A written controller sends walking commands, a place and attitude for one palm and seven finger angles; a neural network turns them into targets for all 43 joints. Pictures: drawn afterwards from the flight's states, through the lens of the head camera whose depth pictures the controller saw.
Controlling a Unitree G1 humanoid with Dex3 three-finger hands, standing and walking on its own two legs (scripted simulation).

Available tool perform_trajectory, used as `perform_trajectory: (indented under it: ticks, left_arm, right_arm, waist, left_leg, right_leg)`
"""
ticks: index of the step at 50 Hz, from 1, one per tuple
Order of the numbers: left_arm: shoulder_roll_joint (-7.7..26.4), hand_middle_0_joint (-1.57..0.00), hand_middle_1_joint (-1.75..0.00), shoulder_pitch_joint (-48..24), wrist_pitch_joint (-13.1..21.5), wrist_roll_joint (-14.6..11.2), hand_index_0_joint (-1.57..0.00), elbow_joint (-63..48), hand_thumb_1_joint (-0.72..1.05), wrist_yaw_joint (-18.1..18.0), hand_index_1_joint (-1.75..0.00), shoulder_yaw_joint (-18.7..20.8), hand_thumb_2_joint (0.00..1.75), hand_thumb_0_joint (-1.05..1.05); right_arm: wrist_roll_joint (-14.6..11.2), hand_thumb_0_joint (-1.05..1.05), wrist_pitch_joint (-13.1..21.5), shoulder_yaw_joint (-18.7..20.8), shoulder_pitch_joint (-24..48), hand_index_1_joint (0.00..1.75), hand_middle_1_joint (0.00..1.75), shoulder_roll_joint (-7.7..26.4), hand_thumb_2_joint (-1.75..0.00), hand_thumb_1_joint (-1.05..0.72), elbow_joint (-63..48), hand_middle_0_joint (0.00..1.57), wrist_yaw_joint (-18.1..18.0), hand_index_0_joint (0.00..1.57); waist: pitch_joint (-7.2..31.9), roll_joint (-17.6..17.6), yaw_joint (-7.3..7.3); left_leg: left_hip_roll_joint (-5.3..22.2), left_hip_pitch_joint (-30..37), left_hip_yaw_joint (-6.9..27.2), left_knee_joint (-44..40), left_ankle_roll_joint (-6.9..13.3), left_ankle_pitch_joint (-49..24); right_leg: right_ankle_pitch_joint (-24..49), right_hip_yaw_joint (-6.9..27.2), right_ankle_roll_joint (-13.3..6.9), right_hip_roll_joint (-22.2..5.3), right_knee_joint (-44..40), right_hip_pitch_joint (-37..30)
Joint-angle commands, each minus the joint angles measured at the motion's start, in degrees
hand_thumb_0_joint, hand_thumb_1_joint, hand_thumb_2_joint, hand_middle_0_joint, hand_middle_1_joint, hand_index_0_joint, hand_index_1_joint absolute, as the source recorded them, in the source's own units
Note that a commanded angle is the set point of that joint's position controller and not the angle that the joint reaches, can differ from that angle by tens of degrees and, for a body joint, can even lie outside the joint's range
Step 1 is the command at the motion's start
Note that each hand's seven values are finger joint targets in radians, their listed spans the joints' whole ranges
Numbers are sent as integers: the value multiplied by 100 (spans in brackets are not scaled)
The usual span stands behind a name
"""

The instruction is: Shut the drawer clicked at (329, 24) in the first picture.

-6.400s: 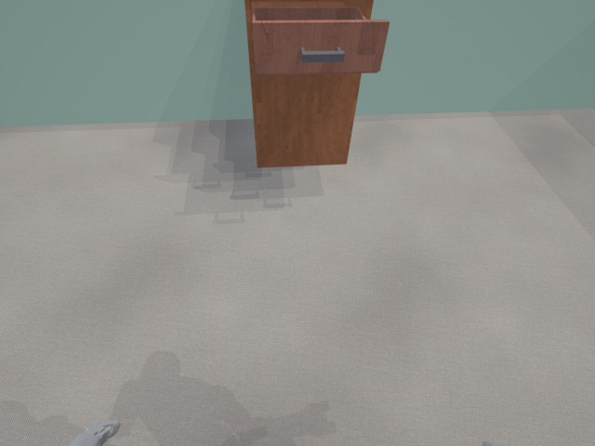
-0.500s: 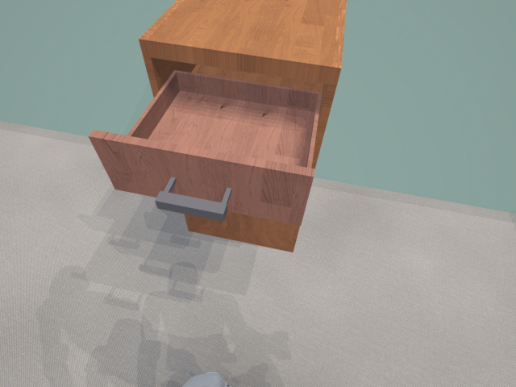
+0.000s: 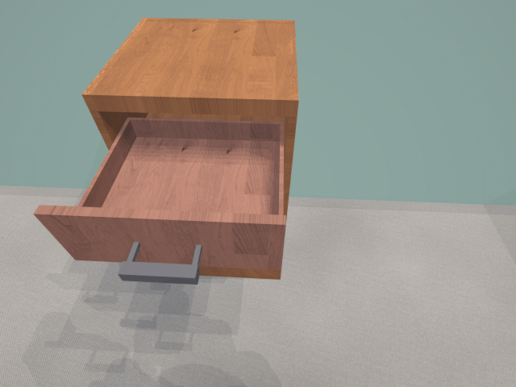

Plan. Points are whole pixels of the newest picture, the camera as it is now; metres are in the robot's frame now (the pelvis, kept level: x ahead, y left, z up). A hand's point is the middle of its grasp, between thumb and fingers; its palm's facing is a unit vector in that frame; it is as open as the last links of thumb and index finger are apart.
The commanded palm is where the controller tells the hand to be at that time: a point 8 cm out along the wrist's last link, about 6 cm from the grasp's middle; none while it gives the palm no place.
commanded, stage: come to a stop and stand still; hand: left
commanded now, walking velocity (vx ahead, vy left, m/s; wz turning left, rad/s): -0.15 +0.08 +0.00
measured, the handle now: (163, 260) +0.33 +0.19 -0.03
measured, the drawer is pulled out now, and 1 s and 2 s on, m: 0.30 0.30 0.30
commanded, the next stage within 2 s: look again from close up in 0.62 s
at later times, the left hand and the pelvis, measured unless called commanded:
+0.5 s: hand out of the picture -0.04 +0.21 -0.17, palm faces +0.09 -0.98 -0.18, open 7.4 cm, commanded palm none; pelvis -0.05 +0.02 +0.01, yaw +1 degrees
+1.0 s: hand out of the picture -0.05 +0.15 -0.17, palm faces +0.03 -0.98 -0.19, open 7.3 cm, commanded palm none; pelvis -0.04 -0.01 +0.00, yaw +1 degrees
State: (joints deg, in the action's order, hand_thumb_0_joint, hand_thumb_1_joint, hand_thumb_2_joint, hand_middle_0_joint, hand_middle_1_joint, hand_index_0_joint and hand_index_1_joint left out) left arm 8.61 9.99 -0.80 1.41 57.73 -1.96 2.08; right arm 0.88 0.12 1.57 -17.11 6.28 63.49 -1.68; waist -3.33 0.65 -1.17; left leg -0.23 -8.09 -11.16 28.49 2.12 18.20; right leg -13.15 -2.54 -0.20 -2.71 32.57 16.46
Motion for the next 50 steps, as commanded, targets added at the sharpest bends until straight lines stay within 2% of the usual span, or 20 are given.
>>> perform_trajectory:
  ticks: [1,3,5,10,14,16,18,22,25,28,31,32,33,34,35,36,38,42,45,50]
  left_arm:
    - [1051,-20,-30,700,90,-46,-20,-7,90,-70,-30,147,90,0]
    - [980,-20,-30,593,96,-37,-20,-75,90,-104,-30,180,90,0]
    - [953,-20,-30,338,81,-16,-20,-148,90,-134,-30,202,90,0]
    - [1039,-20,-30,189,48,34,-20,-176,90,-126,-30,306,90,0]
    - [1047,-20,-30,134,-2,1,-20,-94,90,-76,-30,303,90,0]
    - [728,-20,-30,35,-51,-60,-20,-115,90,-37,-30,211,90,0]
    - [370,-20,-30,6,-70,-81,-20,-132,90,27,-30,133,90,0]
    - [352,-20,-30,444,-97,41,-20,156,90,108,-30,118,90,0]
    - [345,-20,-30,427,-8,20,-20,166,90,139,-30,88,90,0]
    - [244,-20,-30,279,84,-38,-20,103,90,129,-30,27,90,0]
    - [215,-20,-30,920,165,-99,-20,380,90,96,-30,16,90,0]
    - [353,-20,-30,1193,217,-90,-20,506,90,69,-30,20,90,0]
    - [677,-20,-30,1675,361,26,-20,832,90,-212,-30,24,90,0]
    - [796,-20,-30,1527,425,-22,-20,620,90,-181,-30,-46,90,0]
    - [800,-20,-30,1360,504,-10,-20,477,90,-126,-30,-54,90,0]
    - [690,-20,-30,1280,535,-24,-20,475,90,-132,-30,-47,90,0]
    - [628,-20,-30,1181,523,-30,-20,358,90,-153,-30,-74,90,0]
    - [577,-20,-30,912,392,-65,-20,272,90,-123,-30,-145,90,0]
    - [370,-20,-30,965,292,-82,-20,279,90,-81,-30,-193,90,0]
    - [470,-20,-30,1148,300,-79,-20,401,90,-63,-30,-208,90,0]
  right_arm:
    - [-95,0,-78,182,-468,30,30,453,-90,-90,-272,20,-43,20]
    - [-81,0,-189,225,-347,30,30,475,-90,-90,-333,20,-44,20]
    - [-86,0,-223,235,-246,30,30,466,-90,-90,-355,20,-49,20]
    - [-75,0,-206,210,-247,30,30,423,-90,-90,-379,20,5,20]
    - [-62,0,-115,149,-697,30,30,374,-90,-90,-225,20,14,20]
    - [-9,0,-50,153,-830,30,30,577,-90,-90,-162,20,8,20]
    - [79,0,-21,161,-288,30,30,936,-90,-90,-349,20,-16,20]
    - [49,0,49,124,225,30,30,949,-90,-90,-447,20,-55,20]
    - [30,0,93,113,-208,30,30,898,-90,-90,-319,20,-87,20]
    - [79,0,125,126,-488,30,30,932,-90,-90,-194,20,-112,20]
    - [21,0,120,119,-441,30,30,946,-90,-90,-81,20,-143,20]
    - [-35,0,139,113,-496,30,30,846,-90,-90,-69,20,-129,20]
    - [-122,0,237,54,369,30,30,901,-90,-90,-423,20,-20,20]
    - [-48,0,174,-20,156,30,30,462,-90,-90,-713,20,35,20]
    - [19,0,134,-40,42,30,30,371,-90,-90,-646,20,80,20]
    - [-13,0,122,-57,-19,30,30,391,-90,-90,-535,20,100,20]
    - [-48,0,107,-73,-106,30,30,404,-90,-90,-538,20,92,20]
    - [-25,0,100,-127,-391,30,30,321,-90,-90,-288,20,56,20]
    - [-3,0,108,-126,-356,30,30,556,-90,-90,-278,20,24,20]
    - [-19,0,112,-198,-274,30,30,532,-90,-90,-189,20,7,20]
  waist:
    - [470,575,52]
    - [820,1029,174]
    - [856,707,166]
    - [894,614,228]
    - [845,824,66]
    - [537,157,4]
    - [-185,-939,155]
    - [-666,-1187,271]
    - [-856,-680,101]
    - [-440,-861,-77]
    - [169,-720,149]
    - [479,-369,162]
    - [44,388,504]
    - [154,860,178]
    - [550,502,169]
    - [775,1042,115]
    - [1034,723,46]
    - [394,153,-136]
    - [-300,-343,-4]
    - [-639,-172,79]
  left_leg:
    - [335,-601,595,540,-327,-181]
    - [203,-777,739,1627,-354,1253]
    - [178,-926,1028,2315,-348,1385]
    - [178,-980,1055,1643,-409,1147]
    - [20,20,836,-207,-345,88]
    - [398,382,1322,-1036,-180,97]
    - [1432,-1214,2454,-2095,249,1367]
    - [1384,-1416,2398,-2396,462,1529]
    - [1434,-405,2303,-2103,621,505]
    - [1496,354,2224,-1552,725,-1565]
    - [1170,566,1777,-636,442,-3127]
    - [905,352,1494,-242,172,-2904]
    - [657,-607,1018,943,-173,-1909]
    - [292,-1125,1071,1072,-185,644]
    - [278,-1113,935,1122,-209,720]
    - [336,-1125,972,1331,-183,736]
    - [272,-1068,956,1335,-194,615]
    - [218,8,892,-130,-246,-380]
    - [676,-266,1290,-509,-42,-843]
    - [551,-460,1291,-692,-58,-868]
  right_leg:
    - [4665,1305,-928,-1636,-548,-729]
    - [4296,1481,-1272,-1723,-1033,-788]
    - [3698,1476,-1432,-1718,-1169,-715]
    - [2289,1390,-1239,-1497,-1303,-812]
    - [341,1261,-740,-1110,-1340,-259]
    - [-1004,813,-279,-504,-1047,474]
    - [-482,94,67,58,-156,85]
    - [-635,157,74,180,1350,317]
    - [-817,159,85,77,1391,1166]
    - [-1207,66,130,16,577,920]
    - [45,-42,111,101,-1113,-261]
    - [1055,191,58,-90,-1470,-927]
    - [3499,826,91,-571,-1372,-827]
    - [3016,1227,-262,-1104,-1353,-881]
    - [3443,1262,-575,-1274,-1238,-1290]
    - [3468,1156,-707,-1137,-1223,-1405]
    - [3977,1102,-905,-1064,-1016,-1669]
    - [1871,761,-643,-659,-906,-485]
    - [99,644,-337,-232,-1167,-15]
    - [220,672,-329,-288,-1366,-211]
